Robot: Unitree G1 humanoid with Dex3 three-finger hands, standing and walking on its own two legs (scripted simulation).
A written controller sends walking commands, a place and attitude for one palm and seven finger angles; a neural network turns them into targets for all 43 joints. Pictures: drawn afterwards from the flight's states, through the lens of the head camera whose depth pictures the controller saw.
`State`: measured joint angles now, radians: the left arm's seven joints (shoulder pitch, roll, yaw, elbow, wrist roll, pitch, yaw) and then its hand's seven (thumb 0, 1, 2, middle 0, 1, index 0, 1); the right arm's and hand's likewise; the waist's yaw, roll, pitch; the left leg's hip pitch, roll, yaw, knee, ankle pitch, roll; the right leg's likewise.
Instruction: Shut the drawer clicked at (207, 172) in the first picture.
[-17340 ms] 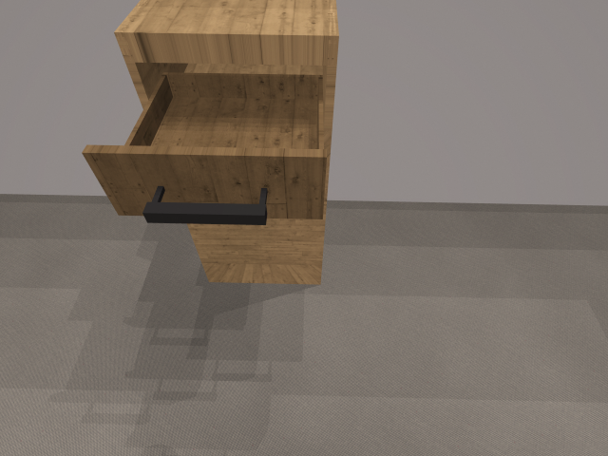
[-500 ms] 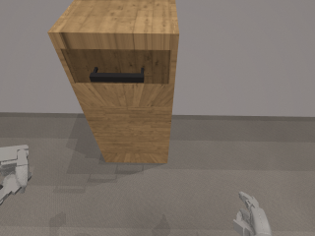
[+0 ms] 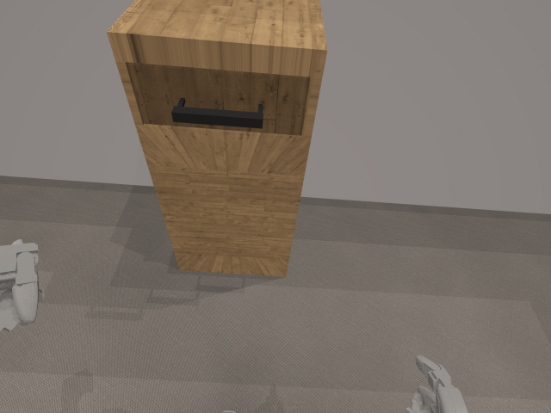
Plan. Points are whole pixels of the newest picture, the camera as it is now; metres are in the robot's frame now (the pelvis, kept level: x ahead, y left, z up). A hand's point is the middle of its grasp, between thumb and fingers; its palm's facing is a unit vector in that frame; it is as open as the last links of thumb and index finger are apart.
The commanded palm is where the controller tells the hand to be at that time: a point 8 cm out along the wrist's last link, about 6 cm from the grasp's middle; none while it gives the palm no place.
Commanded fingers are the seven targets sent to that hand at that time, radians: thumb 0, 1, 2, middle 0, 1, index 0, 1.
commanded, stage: step back with the hand held close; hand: left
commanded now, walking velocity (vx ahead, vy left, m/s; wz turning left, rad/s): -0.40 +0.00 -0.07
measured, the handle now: (219, 111) +0.71 +0.15 +0.04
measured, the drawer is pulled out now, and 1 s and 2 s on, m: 0.00 0.00 0.00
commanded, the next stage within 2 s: stop stepping back and stand still in 0.36 s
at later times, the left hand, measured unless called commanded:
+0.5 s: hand out of the picture +0.10 +0.26 +0.17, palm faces +0.29 -0.85 -0.43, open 3.3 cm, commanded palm +0.04 +0.30 +0.19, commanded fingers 0.00 0.90 0.90 -1.40 -1.60 -1.40 -1.60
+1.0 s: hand out of the picture +0.01 +0.28 +0.18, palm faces +0.27 -0.90 -0.35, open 3.3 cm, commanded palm -0.05 +0.32 +0.19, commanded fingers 0.00 0.90 0.90 -1.40 -1.60 -1.40 -1.60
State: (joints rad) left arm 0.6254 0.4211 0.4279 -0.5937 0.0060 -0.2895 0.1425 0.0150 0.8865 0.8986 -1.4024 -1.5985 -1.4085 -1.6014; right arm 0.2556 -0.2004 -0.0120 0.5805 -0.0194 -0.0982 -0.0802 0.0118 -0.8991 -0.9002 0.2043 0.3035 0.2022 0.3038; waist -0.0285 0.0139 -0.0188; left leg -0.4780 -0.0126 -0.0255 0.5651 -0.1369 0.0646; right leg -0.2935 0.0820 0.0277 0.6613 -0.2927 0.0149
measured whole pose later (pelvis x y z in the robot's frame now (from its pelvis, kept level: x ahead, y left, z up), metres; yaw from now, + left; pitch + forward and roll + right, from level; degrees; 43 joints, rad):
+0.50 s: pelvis -0.11 +0.02 +0.01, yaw -3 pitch +2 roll -5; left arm 0.59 0.42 0.38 -0.57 -0.04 -0.26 0.12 0.02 0.89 0.90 -1.40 -1.60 -1.41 -1.60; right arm 0.18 -0.20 -0.01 0.58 -0.02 -0.09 -0.06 0.01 -0.90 -0.90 0.20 0.30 0.20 0.30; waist 0.00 0.00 0.00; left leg -0.42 -0.01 -0.01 0.41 -0.03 0.09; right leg -0.36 0.10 0.05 0.85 -0.44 0.01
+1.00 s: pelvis -0.21 +0.06 +0.01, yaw -6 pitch -3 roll -3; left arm 0.59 0.38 0.36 -0.59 -0.03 -0.16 0.15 0.02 0.89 0.90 -1.40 -1.60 -1.41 -1.60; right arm 0.30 -0.16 0.04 0.65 -0.02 -0.12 -0.06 0.01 -0.90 -0.90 0.20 0.30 0.20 0.30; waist -0.05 -0.03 -0.03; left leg -0.30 -0.02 0.05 0.42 -0.13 0.06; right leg -0.31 0.05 -0.07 0.83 -0.47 -0.04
